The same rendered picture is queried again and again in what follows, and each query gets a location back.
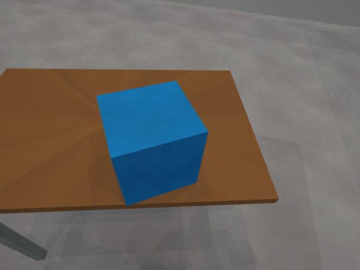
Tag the carton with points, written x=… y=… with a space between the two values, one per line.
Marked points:
x=156 y=139

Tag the table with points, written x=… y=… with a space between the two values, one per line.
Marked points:
x=54 y=155

